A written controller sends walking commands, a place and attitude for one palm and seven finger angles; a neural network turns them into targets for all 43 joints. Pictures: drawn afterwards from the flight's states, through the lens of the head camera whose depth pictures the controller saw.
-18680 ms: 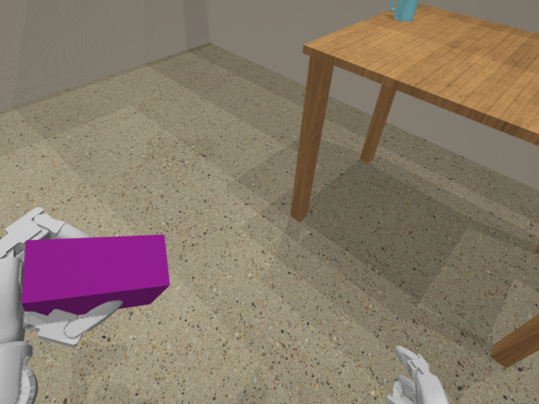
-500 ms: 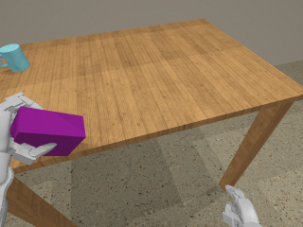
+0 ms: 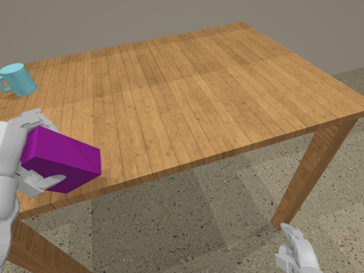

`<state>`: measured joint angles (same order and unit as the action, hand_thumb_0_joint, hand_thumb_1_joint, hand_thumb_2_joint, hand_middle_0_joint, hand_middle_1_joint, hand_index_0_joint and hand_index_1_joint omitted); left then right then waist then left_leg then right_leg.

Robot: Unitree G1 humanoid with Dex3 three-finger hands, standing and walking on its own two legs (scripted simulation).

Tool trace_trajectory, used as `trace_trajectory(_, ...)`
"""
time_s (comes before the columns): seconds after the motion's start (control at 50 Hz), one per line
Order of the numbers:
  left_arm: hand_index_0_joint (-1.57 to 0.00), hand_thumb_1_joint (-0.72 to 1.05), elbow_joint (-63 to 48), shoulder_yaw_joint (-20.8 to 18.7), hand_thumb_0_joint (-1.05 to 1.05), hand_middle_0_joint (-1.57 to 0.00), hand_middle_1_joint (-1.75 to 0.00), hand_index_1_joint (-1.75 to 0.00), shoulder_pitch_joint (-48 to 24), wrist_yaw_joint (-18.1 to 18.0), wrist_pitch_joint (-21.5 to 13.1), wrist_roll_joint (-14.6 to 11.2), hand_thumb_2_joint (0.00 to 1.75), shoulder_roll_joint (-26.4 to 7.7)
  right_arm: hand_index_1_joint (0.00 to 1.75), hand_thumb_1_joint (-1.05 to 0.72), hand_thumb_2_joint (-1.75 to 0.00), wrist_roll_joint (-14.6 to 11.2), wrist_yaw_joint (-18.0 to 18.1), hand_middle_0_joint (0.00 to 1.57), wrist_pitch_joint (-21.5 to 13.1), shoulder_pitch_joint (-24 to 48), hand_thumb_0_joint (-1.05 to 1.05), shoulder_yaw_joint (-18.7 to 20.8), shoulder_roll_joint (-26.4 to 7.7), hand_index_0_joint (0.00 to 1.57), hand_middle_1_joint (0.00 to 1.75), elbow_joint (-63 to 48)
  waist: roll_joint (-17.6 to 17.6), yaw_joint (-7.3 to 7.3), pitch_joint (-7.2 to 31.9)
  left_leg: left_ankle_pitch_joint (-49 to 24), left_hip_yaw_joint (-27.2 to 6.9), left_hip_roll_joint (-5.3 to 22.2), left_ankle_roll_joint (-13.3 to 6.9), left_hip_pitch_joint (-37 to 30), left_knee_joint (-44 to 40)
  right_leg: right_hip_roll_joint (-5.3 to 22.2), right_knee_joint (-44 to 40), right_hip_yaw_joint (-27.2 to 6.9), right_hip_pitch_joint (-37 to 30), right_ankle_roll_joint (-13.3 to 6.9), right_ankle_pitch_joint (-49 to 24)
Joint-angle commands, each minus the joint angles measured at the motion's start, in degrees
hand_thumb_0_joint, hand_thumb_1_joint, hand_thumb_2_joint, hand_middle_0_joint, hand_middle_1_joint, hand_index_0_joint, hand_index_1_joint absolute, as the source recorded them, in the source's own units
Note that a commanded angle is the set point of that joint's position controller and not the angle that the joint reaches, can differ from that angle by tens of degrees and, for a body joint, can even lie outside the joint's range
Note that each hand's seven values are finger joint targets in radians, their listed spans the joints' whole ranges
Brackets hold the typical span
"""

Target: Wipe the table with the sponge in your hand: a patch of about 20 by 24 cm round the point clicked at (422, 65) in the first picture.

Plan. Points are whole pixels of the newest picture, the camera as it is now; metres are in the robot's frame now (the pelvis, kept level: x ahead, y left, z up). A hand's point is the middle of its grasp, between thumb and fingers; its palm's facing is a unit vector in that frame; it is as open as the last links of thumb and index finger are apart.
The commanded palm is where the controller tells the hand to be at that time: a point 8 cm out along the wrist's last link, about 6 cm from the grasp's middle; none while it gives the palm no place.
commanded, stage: turn the palm down, sponge in hand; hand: left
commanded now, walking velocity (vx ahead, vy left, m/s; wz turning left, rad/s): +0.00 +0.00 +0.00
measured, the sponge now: (65, 166) +0.25 +0.27 +0.15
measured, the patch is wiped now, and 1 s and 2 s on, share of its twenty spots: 0.00 0.00 0.00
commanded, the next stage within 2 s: move the sponge above the wiping area in 1.22 s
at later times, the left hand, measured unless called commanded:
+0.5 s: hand (15, 146) +0.22 +0.31 +0.23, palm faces +0.32 -0.19 -0.93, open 9.7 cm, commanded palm +0.16 +0.30 +0.30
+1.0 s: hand (31, 143) +0.22 +0.27 +0.24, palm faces +0.38 -0.10 -0.92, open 9.7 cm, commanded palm +0.16 +0.27 +0.31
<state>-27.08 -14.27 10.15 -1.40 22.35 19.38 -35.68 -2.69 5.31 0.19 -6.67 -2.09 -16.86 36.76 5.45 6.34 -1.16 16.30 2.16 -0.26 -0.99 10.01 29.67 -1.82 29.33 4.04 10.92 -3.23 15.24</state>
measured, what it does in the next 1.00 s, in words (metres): stands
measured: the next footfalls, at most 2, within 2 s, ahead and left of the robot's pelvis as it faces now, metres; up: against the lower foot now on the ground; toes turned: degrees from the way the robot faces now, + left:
none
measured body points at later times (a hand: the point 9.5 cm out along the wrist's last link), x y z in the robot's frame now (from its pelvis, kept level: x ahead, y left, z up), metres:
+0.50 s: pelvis -0.03 +0.02 +0.01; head -0.05 -0.03 +0.45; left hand +0.20 +0.31 +0.28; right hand +0.25 -0.15 -0.05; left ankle +0.00 +0.11 -0.74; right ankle +0.01 -0.08 -0.74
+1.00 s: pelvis -0.04 +0.00 +0.00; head -0.07 -0.06 +0.45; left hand +0.20 +0.27 +0.29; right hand +0.22 -0.19 -0.07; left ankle +0.00 +0.11 -0.74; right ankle +0.01 -0.08 -0.74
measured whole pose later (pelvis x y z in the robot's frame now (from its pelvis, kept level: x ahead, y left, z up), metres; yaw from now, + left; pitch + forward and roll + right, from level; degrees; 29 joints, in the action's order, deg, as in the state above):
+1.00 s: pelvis -0.04 +0.00 +0.00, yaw -1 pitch -8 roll +1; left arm -21.1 1.4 -8.2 4.8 36.3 43.1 -35.7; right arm -3.7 3.1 4.7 0.8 -6.0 -16.0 38.5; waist 7.1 8.6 -2.1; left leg 10.4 3.4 -0.6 -0.8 5.3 23.4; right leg -1.8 25.5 2.7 7.7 -3.8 10.4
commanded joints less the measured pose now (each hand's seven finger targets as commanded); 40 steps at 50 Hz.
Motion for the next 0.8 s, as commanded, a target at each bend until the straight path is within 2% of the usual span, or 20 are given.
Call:
trace_trajectory(0.0,-1.20,0.10,-9.9,-8.3,0.00,-1.20,-1.60,-1.60,-14.4,-1.0,1.0,5.1,1.30,-16.6,0.30,-0.90,-0.90,-0.3,0.4,0.20,-3.7,14.7,0.00,0.9,-5.0,0.20,0.30,-11.2,0.1,0.82,10.5,-14.8,-2.1,-0.3,-0.4,-0.8,-5.7,1.3,-5.6,-6.1,-6.0,1.4,-9.2)
trace_trajectory(0.06,-1.20,0.10,-8.3,-6.3,0.00,-1.20,-1.60,-1.60,-16.6,-0.3,3.0,7.1,1.30,-16.1,0.30,-0.90,-0.90,0.0,0.5,0.20,-3.0,13.9,0.00,0.9,-5.4,0.20,0.30,-9.9,-0.8,0.82,9.5,-14.0,-2.6,-0.2,-0.3,-0.8,-7.9,1.4,-6.3,-4.6,-6.6,1.6,-8.2)
trace_trajectory(0.12,-1.20,0.10,-9.1,-4.8,0.00,-1.20,-1.60,-1.60,-21.3,1.3,5.5,9.7,1.30,-16.3,0.30,-0.90,-0.90,0.0,0.0,0.20,-2.9,16.8,0.00,-0.3,-4.6,0.20,0.30,-10.4,-1.0,1.64,11.8,-15.4,-2.7,-0.1,0.0,-1.3,-8.5,1.5,-6.0,-4.9,-8.8,0.9,-8.7)
trace_trajectory(0.14,-1.20,0.10,-7.1,-4.9,0.00,-1.20,-1.60,-1.60,-19.2,1.5,6.4,10.1,1.30,-16.6,0.30,-0.90,-0.90,-0.1,0.1,0.20,-2.3,16.8,0.00,-0.1,-4.7,0.20,0.30,-9.6,-0.9,1.60,10.2,-15.5,-2.8,0.1,0.0,-1.5,-9.4,1.0,-6.3,-4.5,-8.7,1.0,-8.8)
trace_trajectory(0.2,-1.20,0.10,-8.4,-3.1,0.00,-1.20,-1.60,-1.60,-22.8,3.7,9.0,12.6,1.30,-16.5,0.30,-0.90,-0.90,-0.7,-0.4,0.20,-1.9,20.8,0.00,-1.0,-4.5,0.20,0.30,-10.7,1.5,1.83,10.5,-14.8,-3.2,0.1,0.2,-1.6,-10.0,0.6,-6.9,-5.3,-8.6,0.5,-7.8)
trace_trajectory(0.24,-1.20,0.10,-6.2,-0.5,0.00,-1.20,-1.60,-1.60,-23.6,4.7,9.9,14.0,1.30,-15.4,0.30,-0.90,-0.90,-0.3,-0.2,0.20,-1.3,19.0,0.00,-0.8,-4.6,0.20,0.30,-9.3,-0.4,1.21,9.1,-14.9,-3.0,0.1,0.0,-2.0,-10.9,0.7,-7.4,-4.4,-8.3,0.8,-7.5)
trace_trajectory(0.3,-1.20,0.10,-7.2,0.2,0.00,-1.20,-1.60,-1.60,-28.2,6.7,11.8,17.3,1.30,-16.9,0.30,-0.90,-0.90,-0.9,-0.7,0.20,-0.8,22.4,0.00,-1.6,-4.4,0.20,0.30,-10.6,0.5,1.61,9.9,-13.7,-3.5,0.3,-0.1,-1.6,-11.5,0.2,-7.6,-5.3,-8.4,0.2,-6.1)
trace_trajectory(0.32,-1.20,0.10,-7.6,2.4,0.00,-1.20,-1.60,-1.60,-32.0,7.1,11.8,18.3,1.30,-15.9,0.30,-0.90,-0.90,-0.5,-0.8,0.20,-0.7,21.5,0.00,-1.9,-4.2,0.20,0.30,-10.1,0.7,1.47,10.2,-14.3,-3.2,0.0,-0.1,-1.6,-11.6,0.7,-7.3,-4.8,-8.8,0.2,-5.7)
trace_trajectory(0.36,-1.20,0.10,-5.3,2.6,0.00,-1.20,-1.60,-1.60,-31.7,7.3,11.8,19.4,1.30,-16.7,0.30,-0.90,-0.90,-0.5,-0.5,0.20,0.1,21.1,0.00,-1.5,-4.7,0.20,0.30,-9.6,0.0,1.35,8.6,-11.3,-3.8,0.2,-0.1,-1.4,-13.1,0.5,-8.1,-4.2,-8.0,0.5,-3.3)
trace_trajectory(0.42,-1.20,0.10,-7.1,4.1,0.00,-1.20,-1.60,-1.60,-38.2,7.9,12.1,22.5,1.30,-17.1,0.30,-0.90,-0.90,-0.5,-0.9,0.20,-0.1,22.7,0.00,-2.3,-3.8,0.20,0.30,-10.5,1.4,2.09,12.8,-11.9,-3.6,-0.1,-0.3,-2.3,-12.7,0.4,-7.1,-5.3,-9.9,-0.2,-3.2)
trace_trajectory(0.44,-1.20,0.10,-5.4,4.5,0.00,-1.20,-1.60,-1.60,-36.5,7.8,12.1,22.3,1.30,-16.5,0.30,-0.90,-0.90,-0.6,-0.8,0.20,0.6,22.1,0.00,-2.0,-3.5,0.20,0.30,-9.8,1.5,1.87,10.8,-11.1,-3.7,0.0,-0.3,-2.6,-13.5,0.2,-7.7,-4.9,-9.1,0.1,-2.3)
trace_trajectory(0.5,-1.20,0.10,-5.6,3.3,0.00,-1.20,-1.60,-1.60,-38.0,7.9,12.8,24.0,1.30,-18.0,0.30,-0.90,-0.90,-1.0,-1.1,0.20,0.6,24.1,0.00,-2.4,-3.5,0.20,0.30,-11.3,2.6,2.64,12.1,-8.7,-4.3,0.1,-0.3,-1.8,-13.5,-0.1,-7.9,-6.5,-9.7,-0.4,-1.5)
trace_trajectory(0.52,-1.20,0.10,-5.4,4.7,0.00,-1.20,-1.60,-1.60,-39.4,7.9,12.9,24.5,1.30,-16.8,0.30,-0.90,-0.90,-0.6,-1.4,0.20,0.4,23.3,0.00,-2.7,-3.4,0.20,0.30,-10.7,1.4,2.80,13.1,-11.2,-3.5,-0.2,-0.2,-1.7,-13.0,0.5,-7.2,-6.1,-10.7,-0.6,-2.7)
trace_trajectory(0.54,-1.20,0.10,-3.4,4.8,0.00,-1.20,-1.60,-1.60,-36.6,7.7,13.0,23.7,1.30,-16.0,0.30,-0.90,-0.90,-0.6,-1.3,0.20,1.2,22.6,0.00,-2.3,-3.0,0.20,0.30,-9.9,0.4,2.64,11.0,-11.7,-3.4,-0.1,-0.2,-1.9,-13.3,0.4,-8.0,-5.8,-10.1,-0.3,-2.7)
trace_trajectory(0.6,-1.20,0.10,-4.1,2.9,0.00,-1.20,-1.60,-1.60,-37.2,7.5,13.7,24.7,1.30,-17.6,0.30,-0.90,-0.90,-1.3,-1.8,0.20,1.5,24.7,0.00,-2.7,-3.1,0.20,0.30,-11.4,0.0,2.90,10.7,-10.0,-3.6,0.0,-0.1,-1.3,-12.8,0.3,-8.9,-7.4,-9.2,-0.4,-1.7)
trace_trajectory(0.62,-1.20,0.10,-3.3,5.2,0.00,-1.20,-1.60,-1.60,-38.9,7.5,14.0,25.1,1.30,-15.6,0.30,-0.90,-0.90,-1.0,-2.1,0.20,1.3,23.8,0.00,-2.9,-3.2,0.20,0.30,-10.9,-1.3,2.77,11.5,-11.3,-2.5,-0.4,-0.2,-1.1,-12.5,0.9,-8.2,-6.3,-10.0,-0.2,-2.2)
trace_trajectory(0.64,-1.20,0.10,-0.4,6.0,0.00,-1.20,-1.60,-1.60,-35.8,7.4,14.0,24.3,1.30,-14.1,0.30,-0.90,-0.90,-1.1,-1.9,0.20,2.0,22.7,0.00,-2.6,-2.8,0.20,0.30,-10.0,-1.5,2.33,8.5,-10.2,-2.5,-0.2,-0.2,-1.0,-13.0,0.7,-9.1,-5.9,-8.5,0.2,-0.9)
trace_trajectory(0.68,-1.20,0.10,-0.5,6.0,0.00,-1.20,-1.60,-1.60,-35.2,7.1,13.9,25.0,1.30,-14.5,0.30,-0.90,-0.90,-1.2,-2.0,0.20,2.4,22.7,0.00,-2.3,-3.6,0.20,0.30,-10.2,-1.4,2.29,8.0,-8.3,-2.4,-0.4,-0.1,-0.4,-13.0,0.9,-9.6,-6.2,-7.9,0.4,0.2)
trace_trajectory(0.72,-1.20,0.10,-2.4,6.5,0.00,-1.20,-1.60,-1.60,-38.0,6.6,14.1,25.9,1.30,-14.1,0.30,-0.90,-0.90,-1.3,-2.6,0.20,1.5,23.9,0.00,-2.8,-3.2,0.20,0.30,-11.4,-1.4,2.74,11.0,-9.2,-1.8,-0.7,-0.2,-0.3,-11.8,1.5,-8.9,-7.3,-9.7,-0.1,0.3)
trace_trajectory(0.78,-1.20,0.10,-2.5,5.5,0.00,-1.20,-1.60,-1.60,-35.7,5.5,13.4,26.3,1.30,-15.0,0.30,-0.90,-0.90,-1.0,-2.2,0.20,2.0,23.4,0.00,-2.1,-3.4,0.20,0.30,-10.7,-1.9,2.64,10.7,-8.8,-1.9,-1.2,-0.4,-0.8,-11.4,1.5,-9.7,-8.2,-9.5,0.3,1.1)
